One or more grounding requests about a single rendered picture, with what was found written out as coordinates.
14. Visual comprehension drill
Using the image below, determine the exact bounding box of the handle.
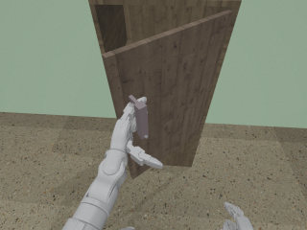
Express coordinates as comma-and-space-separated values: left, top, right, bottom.
129, 95, 149, 140

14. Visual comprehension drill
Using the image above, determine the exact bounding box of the robot left hand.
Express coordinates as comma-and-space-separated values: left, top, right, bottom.
109, 97, 163, 169

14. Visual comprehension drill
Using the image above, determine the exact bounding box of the left robot forearm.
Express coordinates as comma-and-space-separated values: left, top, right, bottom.
61, 149, 129, 230

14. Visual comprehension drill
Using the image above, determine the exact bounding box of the robot right hand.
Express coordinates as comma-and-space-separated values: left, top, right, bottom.
221, 202, 254, 230

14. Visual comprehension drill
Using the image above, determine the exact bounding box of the cupboard door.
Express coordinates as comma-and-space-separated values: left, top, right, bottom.
102, 10, 233, 179

